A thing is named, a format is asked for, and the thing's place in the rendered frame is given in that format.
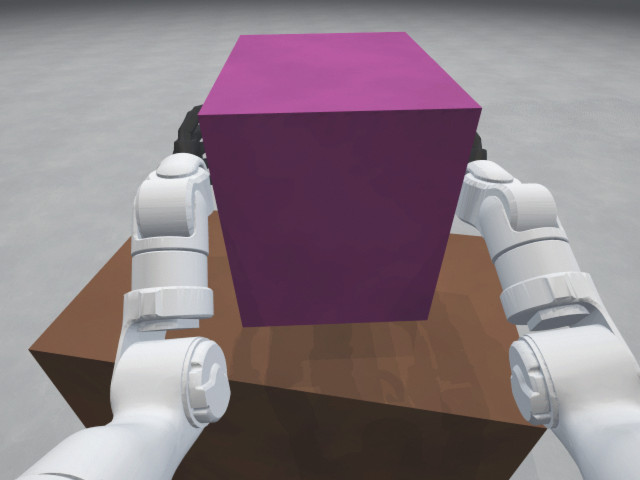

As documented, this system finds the carton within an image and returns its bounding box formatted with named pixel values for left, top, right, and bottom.
left=198, top=32, right=482, bottom=327

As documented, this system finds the robot right upper arm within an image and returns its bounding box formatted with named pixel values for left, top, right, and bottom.
left=509, top=324, right=640, bottom=480

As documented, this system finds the left robot hand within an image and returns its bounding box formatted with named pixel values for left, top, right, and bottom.
left=172, top=104, right=212, bottom=185

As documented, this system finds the robot left forearm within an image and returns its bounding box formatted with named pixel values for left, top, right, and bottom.
left=110, top=153, right=214, bottom=413

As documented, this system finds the robot right forearm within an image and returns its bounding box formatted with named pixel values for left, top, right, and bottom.
left=455, top=160, right=640, bottom=381

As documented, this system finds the pedestal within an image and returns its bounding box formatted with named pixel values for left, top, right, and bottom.
left=28, top=210, right=548, bottom=480

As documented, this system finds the right robot hand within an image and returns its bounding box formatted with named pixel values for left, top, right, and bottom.
left=468, top=132, right=487, bottom=163

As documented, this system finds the robot left upper arm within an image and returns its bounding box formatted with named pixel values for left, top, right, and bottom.
left=15, top=337, right=231, bottom=480

